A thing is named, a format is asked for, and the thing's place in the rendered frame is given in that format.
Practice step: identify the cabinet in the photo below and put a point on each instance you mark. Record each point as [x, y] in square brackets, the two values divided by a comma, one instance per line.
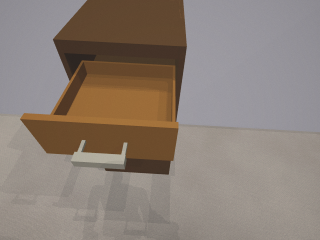
[127, 31]

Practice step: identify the drawer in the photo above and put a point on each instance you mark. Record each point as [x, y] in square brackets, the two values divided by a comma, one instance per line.
[109, 104]

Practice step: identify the handle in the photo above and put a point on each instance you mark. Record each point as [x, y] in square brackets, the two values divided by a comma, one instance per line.
[99, 160]

